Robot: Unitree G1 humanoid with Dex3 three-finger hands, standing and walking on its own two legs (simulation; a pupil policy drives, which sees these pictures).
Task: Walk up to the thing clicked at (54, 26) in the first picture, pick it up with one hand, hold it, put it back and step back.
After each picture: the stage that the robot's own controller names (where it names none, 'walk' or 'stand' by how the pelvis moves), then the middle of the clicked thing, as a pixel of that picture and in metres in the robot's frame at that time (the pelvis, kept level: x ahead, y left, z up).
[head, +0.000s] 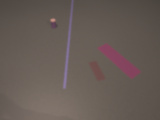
stand; (53, 23) +1.79 +0.36 -0.72
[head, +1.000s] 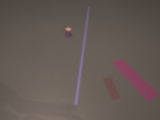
walk; (68, 32) +1.67 +0.12 -0.69
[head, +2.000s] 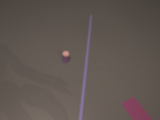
walk; (65, 57) +1.10 +0.08 -0.71
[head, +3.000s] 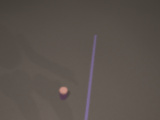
walk; (63, 93) +0.70 +0.11 -0.70
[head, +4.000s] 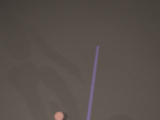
walk; (59, 118) +0.48 +0.14 -0.71
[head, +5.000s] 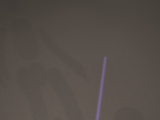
stand; out of the picture +0.37 +0.13 -0.71
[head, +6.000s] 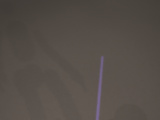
stand; out of the picture +0.36 +0.13 -0.72
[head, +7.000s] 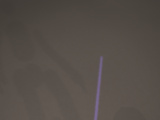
stand; out of the picture +0.38 +0.14 -0.72
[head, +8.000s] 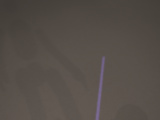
stand; out of the picture +0.37 +0.13 -0.72
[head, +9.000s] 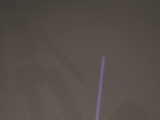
go down; out of the picture +0.36 +0.13 -0.72
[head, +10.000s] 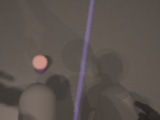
go down; (40, 65) +0.44 +0.16 -0.35
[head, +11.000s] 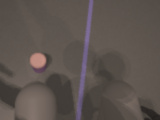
approach; (38, 63) +0.44 +0.17 -0.30
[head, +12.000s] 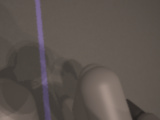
close in; out of the picture +0.43 +0.21 -0.22
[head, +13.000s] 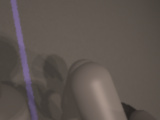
close; out of the picture +0.43 +0.22 -0.22
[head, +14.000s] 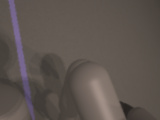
lift; out of the picture +0.43 +0.22 -0.23
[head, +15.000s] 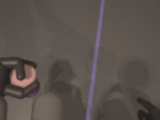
lift; (26, 82) +0.33 +0.19 -0.06
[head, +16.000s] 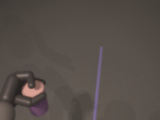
hold; (36, 99) +0.31 +0.16 -0.01
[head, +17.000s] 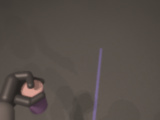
hold; (35, 97) +0.32 +0.17 -0.01
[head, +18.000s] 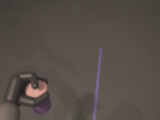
crouch; (39, 97) +0.32 +0.16 -0.01
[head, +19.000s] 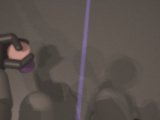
crouch; (22, 58) +0.43 +0.18 -0.11
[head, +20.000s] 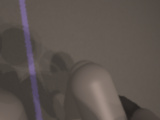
lower; out of the picture +0.43 +0.25 -0.24
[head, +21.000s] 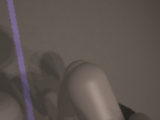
lower; out of the picture +0.42 +0.26 -0.24
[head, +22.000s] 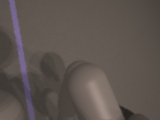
lower; out of the picture +0.42 +0.26 -0.25
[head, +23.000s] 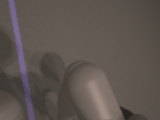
lower; out of the picture +0.42 +0.26 -0.25
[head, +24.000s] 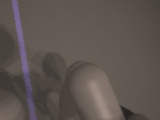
loosen; out of the picture +0.42 +0.26 -0.25
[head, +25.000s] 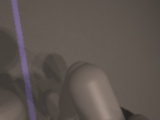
withdraw; out of the picture +0.42 +0.25 -0.25
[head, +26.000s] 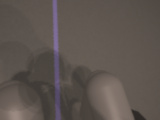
stand; out of the picture +0.41 +0.32 -0.28
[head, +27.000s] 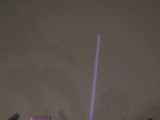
stand; out of the picture +0.39 +0.26 -0.64
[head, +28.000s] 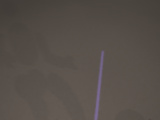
stand; out of the picture +0.39 +0.26 -0.69
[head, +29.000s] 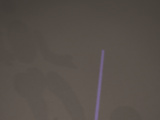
stand; out of the picture +0.37 +0.25 -0.69
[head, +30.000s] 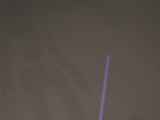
stand; out of the picture +0.39 +0.25 -0.74
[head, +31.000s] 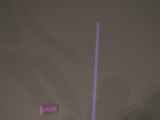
walk; (48, 109) +0.41 +0.25 -0.71
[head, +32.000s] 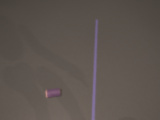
walk; (53, 92) +0.61 +0.26 -0.72
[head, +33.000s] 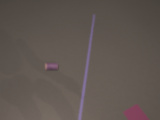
stand; (51, 66) +0.95 +0.26 -0.73
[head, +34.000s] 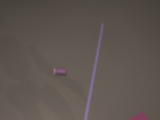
stand; (59, 71) +0.99 +0.21 -0.74
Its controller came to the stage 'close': yes
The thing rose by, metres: 0.69
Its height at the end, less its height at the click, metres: -0.02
